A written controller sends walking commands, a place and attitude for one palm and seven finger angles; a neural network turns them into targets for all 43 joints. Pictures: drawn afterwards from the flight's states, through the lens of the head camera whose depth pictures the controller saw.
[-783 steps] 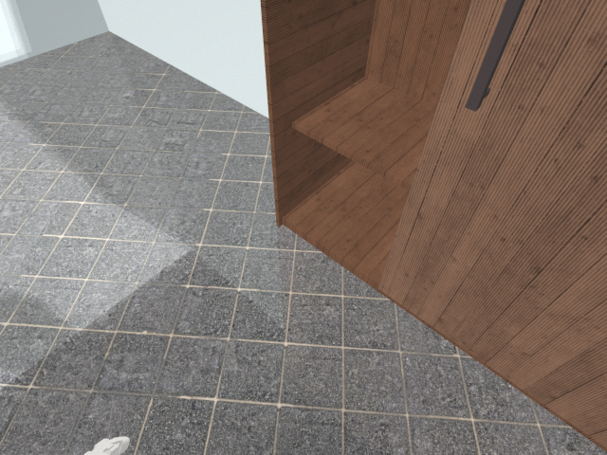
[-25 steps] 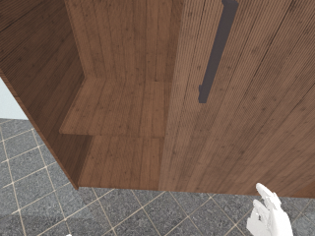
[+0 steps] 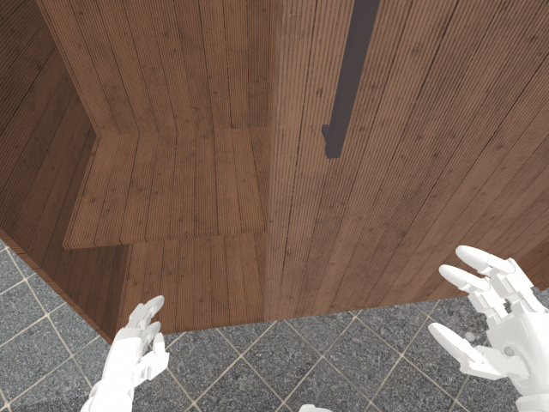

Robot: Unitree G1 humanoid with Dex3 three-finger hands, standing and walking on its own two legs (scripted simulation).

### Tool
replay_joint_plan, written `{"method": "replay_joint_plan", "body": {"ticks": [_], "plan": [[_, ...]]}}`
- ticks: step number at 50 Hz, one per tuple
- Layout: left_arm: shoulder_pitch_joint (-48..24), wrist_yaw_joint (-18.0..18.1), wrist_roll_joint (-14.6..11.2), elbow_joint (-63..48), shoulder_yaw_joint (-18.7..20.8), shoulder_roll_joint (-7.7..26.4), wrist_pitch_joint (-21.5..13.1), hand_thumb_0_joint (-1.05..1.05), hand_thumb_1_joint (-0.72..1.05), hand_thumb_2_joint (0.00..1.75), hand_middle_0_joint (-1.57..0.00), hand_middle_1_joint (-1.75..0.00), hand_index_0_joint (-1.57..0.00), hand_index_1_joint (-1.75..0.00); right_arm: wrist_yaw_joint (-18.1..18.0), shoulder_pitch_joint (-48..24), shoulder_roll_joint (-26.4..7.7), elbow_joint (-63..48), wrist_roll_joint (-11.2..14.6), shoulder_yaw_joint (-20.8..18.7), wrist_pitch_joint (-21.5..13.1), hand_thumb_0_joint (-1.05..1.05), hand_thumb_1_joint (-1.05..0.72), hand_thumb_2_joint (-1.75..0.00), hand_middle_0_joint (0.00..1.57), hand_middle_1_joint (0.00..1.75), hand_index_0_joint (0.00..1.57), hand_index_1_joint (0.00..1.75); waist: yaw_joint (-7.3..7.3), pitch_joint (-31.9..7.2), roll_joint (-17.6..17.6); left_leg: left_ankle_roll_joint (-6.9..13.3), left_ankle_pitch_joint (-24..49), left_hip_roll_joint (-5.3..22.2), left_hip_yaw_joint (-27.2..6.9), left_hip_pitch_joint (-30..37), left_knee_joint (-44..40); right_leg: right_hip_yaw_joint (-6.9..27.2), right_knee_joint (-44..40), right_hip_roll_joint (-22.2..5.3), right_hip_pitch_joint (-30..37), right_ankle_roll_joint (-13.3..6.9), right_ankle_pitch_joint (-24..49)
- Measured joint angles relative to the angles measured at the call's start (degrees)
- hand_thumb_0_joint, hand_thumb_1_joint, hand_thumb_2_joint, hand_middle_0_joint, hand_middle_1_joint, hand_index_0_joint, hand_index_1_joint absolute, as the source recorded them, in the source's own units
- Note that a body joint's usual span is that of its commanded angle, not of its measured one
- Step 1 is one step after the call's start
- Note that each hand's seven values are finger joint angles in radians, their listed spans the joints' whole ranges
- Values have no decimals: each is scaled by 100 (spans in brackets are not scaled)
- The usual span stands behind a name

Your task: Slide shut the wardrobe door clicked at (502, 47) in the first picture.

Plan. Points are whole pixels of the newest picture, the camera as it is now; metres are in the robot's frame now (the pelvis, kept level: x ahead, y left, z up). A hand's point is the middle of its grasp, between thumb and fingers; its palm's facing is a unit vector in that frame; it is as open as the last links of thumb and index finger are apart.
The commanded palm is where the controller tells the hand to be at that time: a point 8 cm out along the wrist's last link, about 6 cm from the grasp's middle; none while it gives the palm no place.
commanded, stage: raise the hand with hooked fingers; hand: right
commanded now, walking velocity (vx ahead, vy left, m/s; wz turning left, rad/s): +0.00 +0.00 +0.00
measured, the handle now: (344, 68) +0.49 -0.09 +0.26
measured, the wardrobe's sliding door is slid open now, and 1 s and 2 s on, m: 0.51 0.51 0.51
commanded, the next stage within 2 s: move the hooked fingers beside the handle in 1.40 s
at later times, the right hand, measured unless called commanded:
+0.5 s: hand (548, 258) +0.24 -0.27 +0.19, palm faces -0.05 +0.99 -0.16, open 13.2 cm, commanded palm +0.22 -0.33 +0.21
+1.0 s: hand out of the picture +0.26 -0.36 +0.31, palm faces +0.08 +0.98 -0.20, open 14.0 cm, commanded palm +0.22 -0.38 +0.29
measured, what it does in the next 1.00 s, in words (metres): shifts its weight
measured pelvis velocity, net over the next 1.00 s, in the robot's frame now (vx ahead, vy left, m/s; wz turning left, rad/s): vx -0.02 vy -0.06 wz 0.01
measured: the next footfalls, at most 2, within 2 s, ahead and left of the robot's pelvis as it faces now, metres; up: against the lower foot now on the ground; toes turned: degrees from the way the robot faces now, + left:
none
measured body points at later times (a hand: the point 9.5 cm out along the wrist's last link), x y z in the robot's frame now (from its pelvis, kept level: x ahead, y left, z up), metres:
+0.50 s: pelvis +0.00 -0.05 +0.03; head -0.01 -0.05 +0.48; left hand +0.17 +0.21 -0.02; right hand +0.24 -0.33 +0.20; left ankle -0.03 +0.06 -0.70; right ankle +0.04 -0.09 -0.70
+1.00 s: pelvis -0.02 -0.06 +0.03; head -0.05 -0.05 +0.48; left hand +0.18 +0.15 -0.03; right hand +0.25 -0.41 +0.32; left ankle -0.03 +0.06 -0.70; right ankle +0.04 -0.09 -0.70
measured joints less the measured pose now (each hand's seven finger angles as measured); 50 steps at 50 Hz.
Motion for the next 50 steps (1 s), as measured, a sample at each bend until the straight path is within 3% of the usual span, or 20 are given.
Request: {"method": "replay_joint_plan", "body": {"ticks": [3,5,7,10,14,19,22,28,32,38,44,50], "plan": [[87,15,-48,74,-169,-180,80,1,90,90,-21,-30,-21,-30,364,-428,-363,335,-70,-15,777,1,-21,-60,25,74,24,74,154,53,12,-48,110,7,-174,39,-138,-165,-270,-22,152,-10,112],[231,10,-58,71,-221,-251,115,1,90,90,-21,-30,-21,-30,384,-431,-571,360,-2,-198,1202,1,-16,-58,26,77,25,77,292,37,54,-84,183,3,-318,136,-269,-298,-480,-41,327,-17,167],[426,11,-72,61,-212,-260,87,1,90,90,-21,-30,-21,-30,237,-291,-638,178,193,-496,1400,1,-12,-56,26,80,26,80,403,-9,100,-112,251,-9,-442,288,-429,-406,-672,-58,529,-27,201],[717,11,-110,100,-108,-148,-36,1,90,90,-21,-30,-21,-30,-78,-122,-577,-241,450,-907,1394,1,-5,-53,27,84,26,85,462,-97,144,-134,336,-22,-548,549,-674,-491,-877,-67,798,-59,221],[877,41,-186,203,82,143,-159,1,90,90,-21,-30,-20,-30,-225,-191,-462,-507,462,-996,1513,1,4,-49,27,90,27,91,413,-127,96,-172,427,17,-580,819,-913,-515,-1034,-16,1028,-150,263],[731,150,-226,193,194,350,-231,1,90,90,-20,-30,-20,-30,-248,-423,-557,-562,130,-563,2205,0,16,-44,28,98,27,98,362,67,62,-248,572,140,-555,1044,-1122,-503,-1289,120,1252,-289,450],[582,192,-183,159,145,284,-290,1,90,90,-20,-30,-20,-30,-348,-585,-721,-798,1,-489,2367,0,23,-41,29,102,28,103,335,175,133,-287,670,206,-540,1189,-1260,-492,-1489,193,1414,-334,589],[344,173,-154,162,-96,30,-331,1,90,90,-20,-30,-20,-30,-369,-1466,-1047,-790,159,-972,2334,0,37,-35,30,111,29,112,188,218,190,-344,845,291,-473,1527,-1557,-424,-1818,299,1739,-372,802],[199,135,-203,113,-257,-26,-162,1,90,90,-21,-30,-20,-30,-189,-2156,-1228,-195,92,-1141,2819,0,44,-33,30,115,30,116,90,230,80,-396,937,366,-438,1596,-1650,-395,-2002,380,1834,-392,948],[80,105,-243,61,-403,-22,78,1,90,90,-21,-30,-21,-30,95,-2617,-1343,81,-117,-919,3563,-1,48,-31,30,118,30,119,37,392,-14,-451,1035,449,-398,1585,-1691,-363,-2181,467,1868,-447,1136],[161,110,-175,186,-494,-67,105,1,90,90,-21,-30,-21,-30,212,-2989,-1648,-230,-38,-1229,3492,-1,50,-30,31,119,30,120,39,330,87,-435,1063,471,-428,1719,-1780,-378,-2344,495,2043,-434,1196],[208,41,-266,245,-399,80,224,1,90,90,-21,-30,-21,-30,299,-3845,-2146,838,-161,-1542,3733,-1,50,-30,31,120,31,120,89,228,10,-451,1090,472,-412,1650,-1778,-361,-2339,497,1969,-429,1219]]}}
